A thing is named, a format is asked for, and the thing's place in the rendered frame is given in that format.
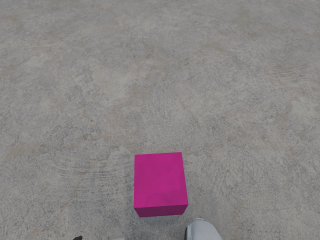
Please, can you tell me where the right robot thigh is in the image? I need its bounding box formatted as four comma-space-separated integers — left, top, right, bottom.
187, 220, 222, 240

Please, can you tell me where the carton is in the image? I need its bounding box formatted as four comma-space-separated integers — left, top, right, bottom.
134, 152, 189, 218

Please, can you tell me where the robot right shin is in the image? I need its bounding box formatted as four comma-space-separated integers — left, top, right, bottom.
192, 218, 204, 223

